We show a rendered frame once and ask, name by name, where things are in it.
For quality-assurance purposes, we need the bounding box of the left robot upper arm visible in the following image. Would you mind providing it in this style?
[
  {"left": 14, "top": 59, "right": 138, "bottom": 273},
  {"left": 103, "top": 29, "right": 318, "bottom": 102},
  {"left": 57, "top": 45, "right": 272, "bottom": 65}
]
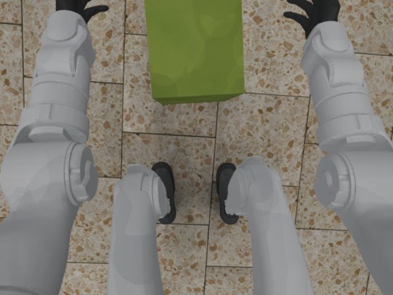
[{"left": 0, "top": 141, "right": 98, "bottom": 295}]

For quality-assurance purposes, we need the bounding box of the right robot forearm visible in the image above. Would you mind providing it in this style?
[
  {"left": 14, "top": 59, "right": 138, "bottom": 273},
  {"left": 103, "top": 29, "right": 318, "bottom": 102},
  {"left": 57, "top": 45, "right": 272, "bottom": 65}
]
[{"left": 300, "top": 21, "right": 393, "bottom": 153}]

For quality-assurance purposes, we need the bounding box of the robot right hand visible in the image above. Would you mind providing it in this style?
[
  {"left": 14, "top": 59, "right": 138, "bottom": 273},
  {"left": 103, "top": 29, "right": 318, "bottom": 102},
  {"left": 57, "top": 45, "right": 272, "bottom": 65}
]
[{"left": 283, "top": 0, "right": 341, "bottom": 39}]

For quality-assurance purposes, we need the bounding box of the carton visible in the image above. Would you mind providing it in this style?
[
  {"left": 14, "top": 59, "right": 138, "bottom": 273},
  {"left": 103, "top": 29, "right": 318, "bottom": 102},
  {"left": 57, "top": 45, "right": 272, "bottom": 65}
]
[{"left": 144, "top": 0, "right": 245, "bottom": 104}]

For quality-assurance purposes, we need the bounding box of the left robot forearm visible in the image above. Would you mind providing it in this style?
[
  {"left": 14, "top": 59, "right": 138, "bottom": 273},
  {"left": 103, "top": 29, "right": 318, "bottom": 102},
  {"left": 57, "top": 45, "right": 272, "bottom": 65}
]
[{"left": 0, "top": 10, "right": 96, "bottom": 201}]

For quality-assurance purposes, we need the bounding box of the robot left hand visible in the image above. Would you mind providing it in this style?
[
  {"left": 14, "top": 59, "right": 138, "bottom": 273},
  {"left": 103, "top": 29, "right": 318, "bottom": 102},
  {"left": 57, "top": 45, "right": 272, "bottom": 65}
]
[{"left": 56, "top": 0, "right": 109, "bottom": 24}]

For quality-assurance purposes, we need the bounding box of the robot left foot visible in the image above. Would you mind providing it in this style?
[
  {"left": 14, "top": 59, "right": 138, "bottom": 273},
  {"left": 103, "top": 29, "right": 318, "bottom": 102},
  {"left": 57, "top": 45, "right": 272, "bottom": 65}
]
[{"left": 152, "top": 162, "right": 176, "bottom": 225}]

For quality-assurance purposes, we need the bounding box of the robot right shin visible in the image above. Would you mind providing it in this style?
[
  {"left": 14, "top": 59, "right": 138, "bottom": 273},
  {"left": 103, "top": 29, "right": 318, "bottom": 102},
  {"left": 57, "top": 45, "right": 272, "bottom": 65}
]
[{"left": 224, "top": 156, "right": 282, "bottom": 216}]

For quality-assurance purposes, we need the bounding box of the right robot upper arm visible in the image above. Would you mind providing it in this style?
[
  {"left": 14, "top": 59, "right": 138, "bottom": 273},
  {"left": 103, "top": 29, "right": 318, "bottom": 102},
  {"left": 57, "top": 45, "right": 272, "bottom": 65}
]
[{"left": 314, "top": 151, "right": 393, "bottom": 295}]

